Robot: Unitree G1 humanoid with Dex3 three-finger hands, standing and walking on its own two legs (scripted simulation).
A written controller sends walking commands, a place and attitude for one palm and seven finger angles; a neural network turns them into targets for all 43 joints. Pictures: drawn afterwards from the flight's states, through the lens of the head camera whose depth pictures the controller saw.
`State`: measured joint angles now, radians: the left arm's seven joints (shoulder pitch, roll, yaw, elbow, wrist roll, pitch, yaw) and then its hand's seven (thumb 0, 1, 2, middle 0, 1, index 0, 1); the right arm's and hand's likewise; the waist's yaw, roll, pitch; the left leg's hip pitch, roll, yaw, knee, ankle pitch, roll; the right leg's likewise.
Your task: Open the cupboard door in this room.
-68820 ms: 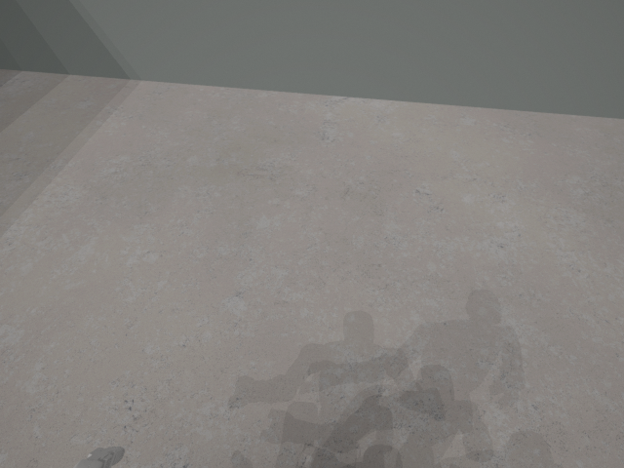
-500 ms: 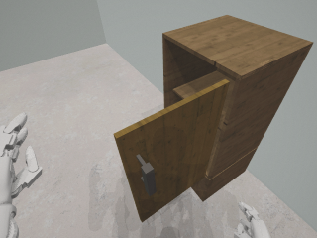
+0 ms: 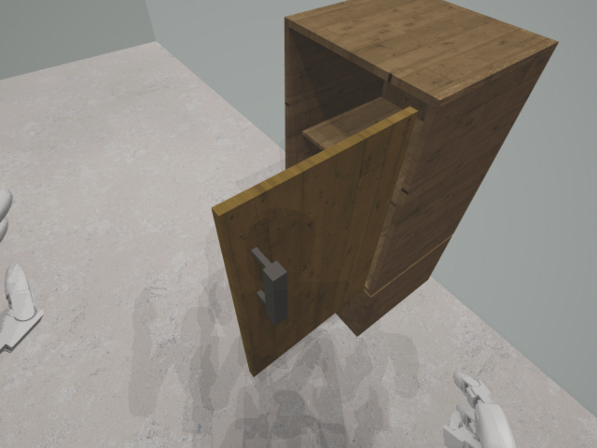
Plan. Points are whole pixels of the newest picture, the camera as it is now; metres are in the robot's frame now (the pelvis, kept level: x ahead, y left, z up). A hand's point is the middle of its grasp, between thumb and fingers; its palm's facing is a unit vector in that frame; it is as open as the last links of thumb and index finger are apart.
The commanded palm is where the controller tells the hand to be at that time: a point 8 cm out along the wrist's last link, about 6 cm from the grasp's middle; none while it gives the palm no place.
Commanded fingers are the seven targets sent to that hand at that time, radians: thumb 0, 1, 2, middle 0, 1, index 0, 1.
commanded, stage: step back with the hand held close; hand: left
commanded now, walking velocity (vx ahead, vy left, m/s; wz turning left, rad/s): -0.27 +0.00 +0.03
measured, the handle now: (267, 286) +0.36 +0.07 -0.02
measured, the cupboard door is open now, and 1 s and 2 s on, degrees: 92 92 92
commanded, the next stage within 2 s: stop stepping back and stand still in 0.94 s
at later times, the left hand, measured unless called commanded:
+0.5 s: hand out of the picture +0.16 +0.27 +0.17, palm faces +0.48 -0.70 -0.53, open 7.4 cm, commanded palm +0.09 +0.30 +0.18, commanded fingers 0.00 0.90 0.90 -0.20 -0.30 -0.20 -0.30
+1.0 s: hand out of the picture +0.10 +0.25 +0.17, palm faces +0.45 -0.79 -0.41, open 7.4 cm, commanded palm +0.03 +0.28 +0.18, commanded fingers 0.00 0.90 0.90 -0.20 -0.30 -0.20 -0.30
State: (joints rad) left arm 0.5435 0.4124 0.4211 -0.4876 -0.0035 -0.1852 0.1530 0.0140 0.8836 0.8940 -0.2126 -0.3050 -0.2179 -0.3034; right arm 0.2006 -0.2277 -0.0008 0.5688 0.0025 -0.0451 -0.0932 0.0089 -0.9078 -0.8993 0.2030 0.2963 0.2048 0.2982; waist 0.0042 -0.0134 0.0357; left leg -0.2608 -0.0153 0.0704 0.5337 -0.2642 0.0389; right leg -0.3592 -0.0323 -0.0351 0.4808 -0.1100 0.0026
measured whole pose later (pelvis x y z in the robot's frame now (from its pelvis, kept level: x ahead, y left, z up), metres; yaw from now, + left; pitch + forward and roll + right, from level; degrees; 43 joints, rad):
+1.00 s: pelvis -0.12 -0.02 +0.00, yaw -1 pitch +5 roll -3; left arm 0.48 0.41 0.43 -0.56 -0.04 -0.21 0.17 0.01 0.89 0.90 -0.21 -0.30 -0.21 -0.30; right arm 0.14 -0.14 0.02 0.67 -0.04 -0.16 -0.05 0.01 -0.90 -0.90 0.21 0.30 0.21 0.30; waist 0.04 -0.02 -0.01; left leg -0.47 0.07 0.04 0.34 0.04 0.01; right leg -0.14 0.04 0.00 0.52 -0.43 -0.03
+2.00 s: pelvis -0.18 -0.03 -0.01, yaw -1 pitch +0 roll -1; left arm 0.26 0.35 0.14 0.36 0.03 -0.01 0.02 0.00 0.90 0.90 -0.20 -0.30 -0.20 -0.30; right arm 0.11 -0.30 0.00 0.85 -0.01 -0.04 -0.01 0.01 -0.91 -0.90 0.21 0.30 0.21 0.30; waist 0.00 0.07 -0.02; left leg -0.44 -0.02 -0.04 0.58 -0.13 0.02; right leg -0.16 0.01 -0.02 0.59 -0.42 0.00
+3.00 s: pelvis -0.15 -0.06 +0.00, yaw -1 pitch -3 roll +0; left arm 0.19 0.19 0.02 1.09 0.01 0.00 0.03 0.00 0.90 0.89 -0.20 -0.30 -0.21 -0.30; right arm 0.15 -0.23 -0.01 1.14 -0.02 0.02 -0.03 0.00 -0.91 -0.90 0.20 0.30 0.20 0.30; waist -0.02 0.00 0.07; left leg -0.28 0.00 -0.04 0.44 -0.11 -0.02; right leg 0.03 0.03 -0.01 0.39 -0.37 -0.03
